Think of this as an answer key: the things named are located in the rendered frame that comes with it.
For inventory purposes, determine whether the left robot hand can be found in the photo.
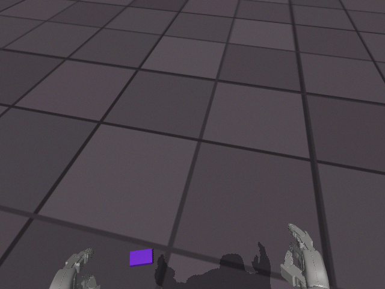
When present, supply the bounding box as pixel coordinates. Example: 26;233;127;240
49;248;100;289

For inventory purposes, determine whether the small box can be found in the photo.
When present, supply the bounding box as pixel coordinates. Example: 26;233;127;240
129;249;153;267

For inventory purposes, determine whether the right robot hand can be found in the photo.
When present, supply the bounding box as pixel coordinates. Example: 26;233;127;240
280;223;330;289

